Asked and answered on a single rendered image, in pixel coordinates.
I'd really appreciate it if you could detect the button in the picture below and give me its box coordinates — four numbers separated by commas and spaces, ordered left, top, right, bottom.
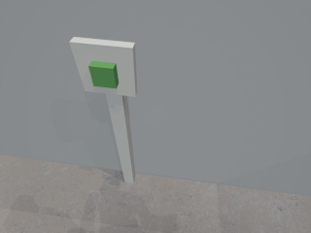
88, 60, 119, 89

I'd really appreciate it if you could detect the panel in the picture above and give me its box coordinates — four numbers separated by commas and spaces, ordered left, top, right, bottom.
69, 37, 138, 184

